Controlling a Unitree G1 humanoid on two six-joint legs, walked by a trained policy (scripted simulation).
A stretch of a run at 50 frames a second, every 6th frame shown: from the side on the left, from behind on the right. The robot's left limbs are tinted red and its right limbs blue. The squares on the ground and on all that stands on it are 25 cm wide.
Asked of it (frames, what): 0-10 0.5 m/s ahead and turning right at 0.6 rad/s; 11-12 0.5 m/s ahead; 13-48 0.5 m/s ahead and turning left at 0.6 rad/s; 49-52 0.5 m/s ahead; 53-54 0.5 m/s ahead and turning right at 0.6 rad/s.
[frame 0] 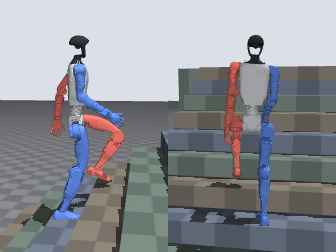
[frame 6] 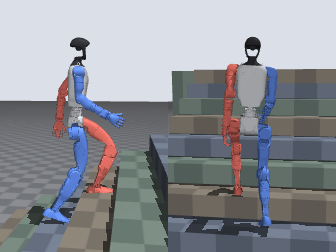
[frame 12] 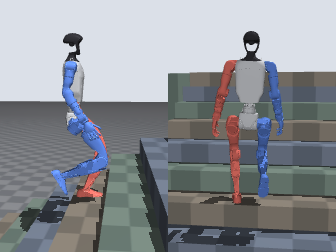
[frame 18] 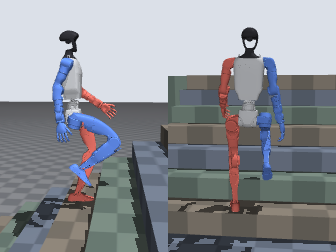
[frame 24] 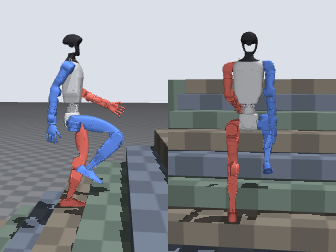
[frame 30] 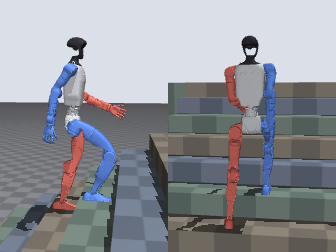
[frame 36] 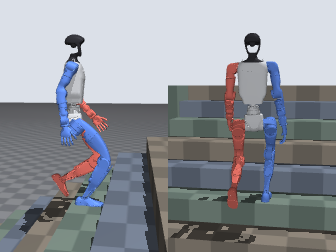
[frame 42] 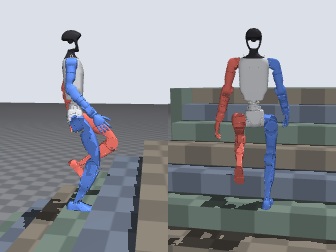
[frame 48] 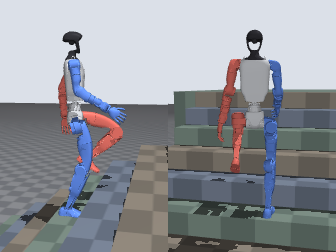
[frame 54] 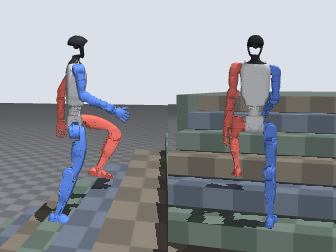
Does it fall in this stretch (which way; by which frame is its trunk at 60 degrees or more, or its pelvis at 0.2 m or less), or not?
no
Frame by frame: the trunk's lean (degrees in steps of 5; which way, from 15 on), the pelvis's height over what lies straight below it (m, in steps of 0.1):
0: 5, 0.8
6: 5, 0.8
12: 0, 0.7
18: 5, 0.8
24: 0, 0.8
30: 5, 0.8
36: 0, 0.7
42: 5, 0.7
48: 5, 0.8
54: 0, 0.8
